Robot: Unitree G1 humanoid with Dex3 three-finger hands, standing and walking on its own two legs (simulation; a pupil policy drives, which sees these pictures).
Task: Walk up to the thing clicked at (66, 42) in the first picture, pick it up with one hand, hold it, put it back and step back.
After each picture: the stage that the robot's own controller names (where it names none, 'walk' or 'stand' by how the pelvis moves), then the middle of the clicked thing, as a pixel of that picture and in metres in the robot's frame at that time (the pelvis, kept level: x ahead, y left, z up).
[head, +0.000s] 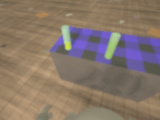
stand; (66, 38) +0.73 +0.26 +0.02
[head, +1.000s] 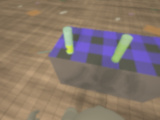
walk; (68, 41) +0.63 +0.20 +0.04
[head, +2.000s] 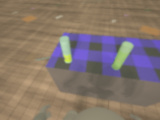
stand; (66, 51) +0.53 +0.23 +0.03
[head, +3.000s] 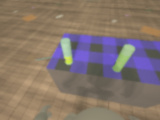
stand; (67, 52) +0.52 +0.21 +0.02
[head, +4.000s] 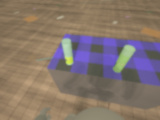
stand; (68, 53) +0.53 +0.21 +0.02
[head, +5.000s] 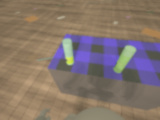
stand; (68, 53) +0.53 +0.20 +0.02
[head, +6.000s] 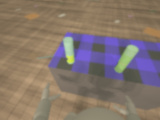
rise first; (69, 51) +0.53 +0.20 +0.02
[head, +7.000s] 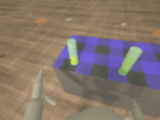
go down; (73, 53) +0.53 +0.20 +0.02
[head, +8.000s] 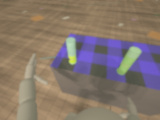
go down; (71, 52) +0.53 +0.18 +0.03
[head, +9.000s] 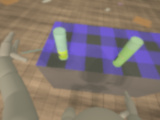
go down; (61, 46) +0.51 +0.19 +0.07
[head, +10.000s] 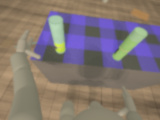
close in; (58, 37) +0.53 +0.19 +0.09
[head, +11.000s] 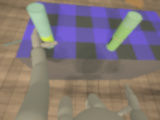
close; (44, 30) +0.55 +0.21 +0.12
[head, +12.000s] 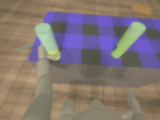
lift; (50, 45) +0.46 +0.22 +0.10
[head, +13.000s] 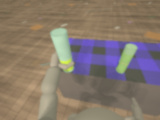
lift; (64, 53) +0.33 +0.16 +0.24
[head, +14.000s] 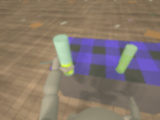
hold; (65, 57) +0.34 +0.16 +0.19
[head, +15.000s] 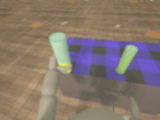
hold; (62, 56) +0.33 +0.17 +0.21
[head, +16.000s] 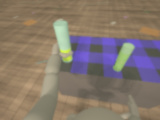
crouch; (64, 44) +0.43 +0.16 +0.21
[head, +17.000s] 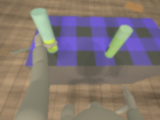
lower; (47, 34) +0.53 +0.21 +0.13
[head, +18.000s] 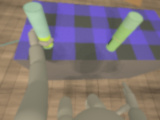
lower; (42, 30) +0.54 +0.21 +0.12
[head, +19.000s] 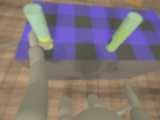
lower; (42, 31) +0.53 +0.22 +0.12
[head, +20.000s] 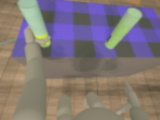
lower; (38, 28) +0.55 +0.22 +0.12
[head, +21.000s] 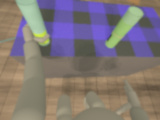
rest; (37, 26) +0.55 +0.22 +0.13
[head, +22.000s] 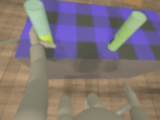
withdraw; (42, 29) +0.54 +0.21 +0.12
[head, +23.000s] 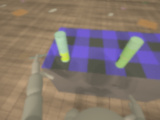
sink last; (63, 48) +0.51 +0.21 +0.07
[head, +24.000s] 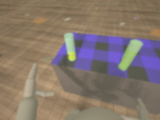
stand; (70, 48) +0.56 +0.21 +0.07
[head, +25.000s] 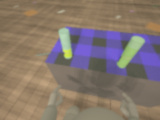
stand; (66, 45) +0.54 +0.22 +0.08
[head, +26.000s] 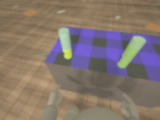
stand; (66, 45) +0.53 +0.22 +0.09
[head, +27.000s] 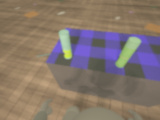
stand; (66, 46) +0.54 +0.22 +0.07
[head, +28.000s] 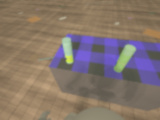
walk; (68, 51) +0.54 +0.22 +0.02
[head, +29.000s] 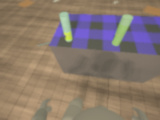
walk; (66, 28) +0.71 +0.24 +0.05
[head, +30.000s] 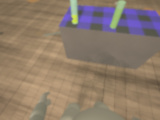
walk; (74, 11) +1.03 +0.23 +0.05
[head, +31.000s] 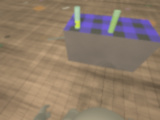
stand; (77, 18) +1.12 +0.23 +0.03
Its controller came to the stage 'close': yes
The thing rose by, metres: 0.19
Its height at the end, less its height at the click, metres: +0.00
